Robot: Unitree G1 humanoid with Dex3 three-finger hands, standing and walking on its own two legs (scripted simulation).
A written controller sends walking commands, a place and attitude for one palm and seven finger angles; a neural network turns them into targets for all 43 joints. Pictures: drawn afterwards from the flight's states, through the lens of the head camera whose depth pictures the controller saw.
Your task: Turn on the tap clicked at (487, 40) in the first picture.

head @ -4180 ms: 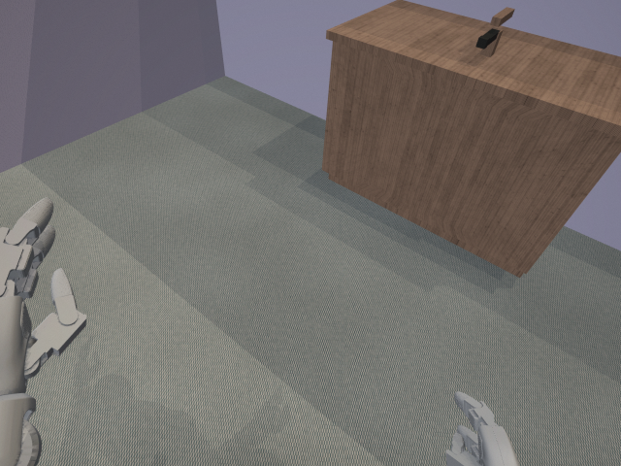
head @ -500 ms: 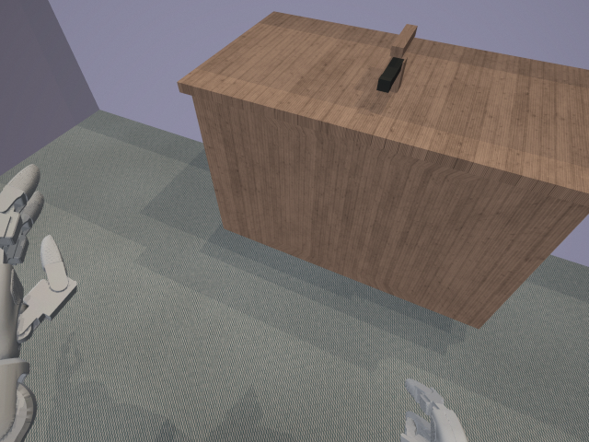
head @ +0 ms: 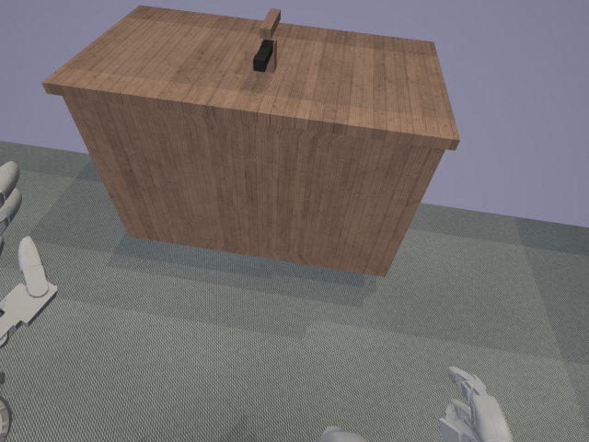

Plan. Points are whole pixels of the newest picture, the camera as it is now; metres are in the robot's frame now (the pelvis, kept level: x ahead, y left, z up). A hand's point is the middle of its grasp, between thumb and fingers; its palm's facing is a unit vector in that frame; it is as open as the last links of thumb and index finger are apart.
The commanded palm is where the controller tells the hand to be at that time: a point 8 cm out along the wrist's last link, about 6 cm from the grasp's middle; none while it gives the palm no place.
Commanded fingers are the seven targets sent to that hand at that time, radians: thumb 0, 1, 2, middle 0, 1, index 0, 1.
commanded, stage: turn to face it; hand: left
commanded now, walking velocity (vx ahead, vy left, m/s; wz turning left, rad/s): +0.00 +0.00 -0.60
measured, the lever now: (259, 63) +0.91 +0.17 +0.06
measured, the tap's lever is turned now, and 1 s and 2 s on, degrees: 0 0 0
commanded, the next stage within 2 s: take the last steps up to it in 0.68 s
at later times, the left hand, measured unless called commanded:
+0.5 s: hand (216, 293) +0.21 +0.10 +0.19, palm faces +0.08 -0.83 -0.56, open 7.4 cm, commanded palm +0.17 +0.17 +0.19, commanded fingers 0.00 0.90 0.90 -0.20 -0.30 -0.20 -0.30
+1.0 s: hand (261, 340) +0.17 +0.06 +0.18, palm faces +0.05 -0.90 -0.42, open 7.5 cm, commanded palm +0.13 +0.13 +0.19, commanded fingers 0.00 0.90 0.90 -0.20 -0.30 -0.20 -0.30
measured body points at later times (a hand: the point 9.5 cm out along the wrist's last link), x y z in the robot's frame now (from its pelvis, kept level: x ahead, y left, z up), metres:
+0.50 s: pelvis -0.06 -0.06 +0.01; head -0.01 -0.08 +0.45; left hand +0.20 +0.15 +0.22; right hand +0.01 -0.35 -0.10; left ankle -0.03 +0.08 -0.68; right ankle -0.03 -0.15 -0.73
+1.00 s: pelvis -0.12 -0.07 +0.00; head -0.11 -0.09 +0.45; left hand +0.17 +0.11 +0.21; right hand -0.05 -0.32 -0.10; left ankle -0.07 +0.06 -0.67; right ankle -0.13 -0.17 -0.73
